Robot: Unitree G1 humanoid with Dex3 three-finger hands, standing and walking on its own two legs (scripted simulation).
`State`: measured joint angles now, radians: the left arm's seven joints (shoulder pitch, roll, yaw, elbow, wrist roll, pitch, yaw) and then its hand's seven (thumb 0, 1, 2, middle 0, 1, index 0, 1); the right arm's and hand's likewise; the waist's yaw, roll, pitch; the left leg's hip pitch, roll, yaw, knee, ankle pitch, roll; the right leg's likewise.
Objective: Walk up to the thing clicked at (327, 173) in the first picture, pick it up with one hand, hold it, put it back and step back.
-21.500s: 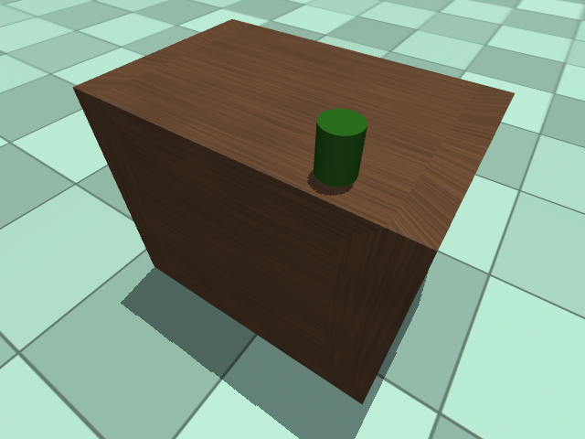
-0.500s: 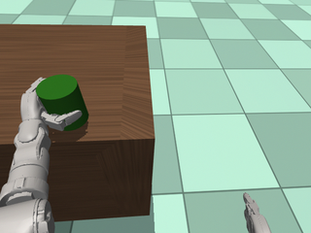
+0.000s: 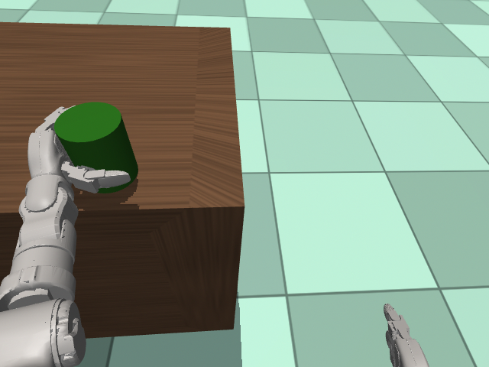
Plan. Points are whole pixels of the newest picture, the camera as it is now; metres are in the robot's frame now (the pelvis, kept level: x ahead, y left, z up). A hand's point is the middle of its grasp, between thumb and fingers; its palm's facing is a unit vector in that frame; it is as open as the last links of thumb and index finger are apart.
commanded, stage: open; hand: left
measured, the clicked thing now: (101, 149) +0.46 +0.21 +0.12
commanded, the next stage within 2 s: withdraw in 0.10 s
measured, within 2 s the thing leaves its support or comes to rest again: neither
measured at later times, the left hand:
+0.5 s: hand (58, 120) +0.47 +0.26 +0.17, palm faces +0.28 -0.96 +0.01, open 17.3 cm
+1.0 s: hand out of the picture +0.46 +0.36 +0.23, palm faces +0.43 -0.87 -0.23, open 17.5 cm
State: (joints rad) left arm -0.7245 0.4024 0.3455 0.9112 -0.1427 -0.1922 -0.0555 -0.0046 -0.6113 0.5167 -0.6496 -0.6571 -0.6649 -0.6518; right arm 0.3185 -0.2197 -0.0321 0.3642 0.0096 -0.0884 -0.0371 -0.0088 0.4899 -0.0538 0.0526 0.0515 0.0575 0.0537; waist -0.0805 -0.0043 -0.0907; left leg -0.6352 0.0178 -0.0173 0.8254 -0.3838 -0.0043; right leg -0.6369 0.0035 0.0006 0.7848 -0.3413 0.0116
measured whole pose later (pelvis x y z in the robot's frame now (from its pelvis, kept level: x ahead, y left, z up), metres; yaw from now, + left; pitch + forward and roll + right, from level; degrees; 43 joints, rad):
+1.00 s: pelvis +0.03 +0.00 +0.02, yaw +0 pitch +9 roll -1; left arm -0.82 0.75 0.47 0.94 0.01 0.04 -0.15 -0.01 -0.57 0.03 -0.07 -0.05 -0.08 -0.04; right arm 0.36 -0.27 -0.01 0.42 0.06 -0.08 -0.01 -0.01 0.54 -0.06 0.05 0.05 0.06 0.06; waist -0.04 0.02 -0.08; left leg -0.46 0.01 -0.01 0.64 -0.34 0.00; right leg -0.46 0.00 0.01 0.60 -0.29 0.02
